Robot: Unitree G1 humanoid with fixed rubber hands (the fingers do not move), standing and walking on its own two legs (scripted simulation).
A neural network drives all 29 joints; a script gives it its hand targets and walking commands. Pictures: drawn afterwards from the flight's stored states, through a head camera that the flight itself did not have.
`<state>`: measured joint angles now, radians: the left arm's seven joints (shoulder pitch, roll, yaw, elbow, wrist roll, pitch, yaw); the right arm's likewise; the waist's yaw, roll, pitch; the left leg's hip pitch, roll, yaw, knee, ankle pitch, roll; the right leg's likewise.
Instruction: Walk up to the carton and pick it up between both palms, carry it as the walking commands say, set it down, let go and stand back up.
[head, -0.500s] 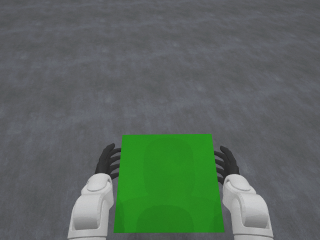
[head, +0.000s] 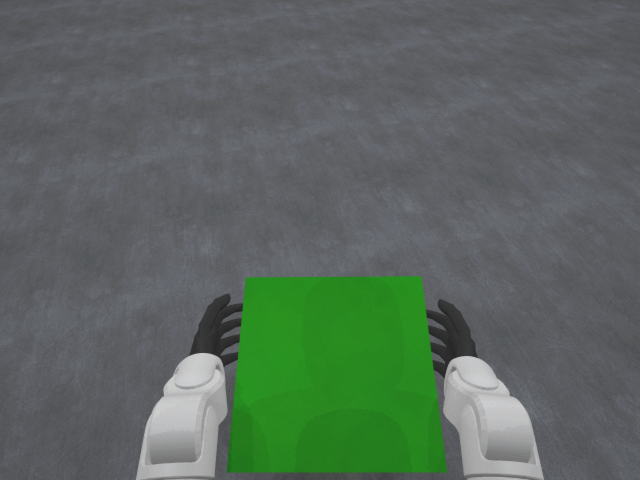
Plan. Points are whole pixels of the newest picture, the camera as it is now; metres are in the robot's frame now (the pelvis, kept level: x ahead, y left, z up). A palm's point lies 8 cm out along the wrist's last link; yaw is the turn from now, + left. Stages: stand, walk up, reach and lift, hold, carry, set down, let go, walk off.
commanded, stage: carry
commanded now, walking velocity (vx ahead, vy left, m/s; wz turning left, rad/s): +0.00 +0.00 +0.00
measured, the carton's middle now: (333, 380) +0.28 +0.00 -0.05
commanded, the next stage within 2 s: none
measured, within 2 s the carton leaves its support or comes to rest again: neither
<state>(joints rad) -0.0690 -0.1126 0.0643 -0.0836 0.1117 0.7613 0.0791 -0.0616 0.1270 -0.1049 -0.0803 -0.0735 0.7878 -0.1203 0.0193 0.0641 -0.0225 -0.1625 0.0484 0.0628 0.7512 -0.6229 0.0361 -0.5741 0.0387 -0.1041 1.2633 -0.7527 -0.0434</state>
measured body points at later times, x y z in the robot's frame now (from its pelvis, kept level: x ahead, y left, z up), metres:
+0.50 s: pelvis +0.21 -0.04 +0.02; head +0.24 -0.03 +0.47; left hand +0.49 +0.13 +0.03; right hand +0.52 -0.17 +0.05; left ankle +0.20 +0.11 -0.69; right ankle +0.16 -0.07 -0.70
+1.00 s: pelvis +0.29 -0.05 +0.02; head +0.30 -0.08 +0.47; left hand +0.57 +0.11 +0.05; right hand +0.58 -0.19 +0.02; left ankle +0.23 +0.09 -0.69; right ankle +0.23 -0.10 -0.70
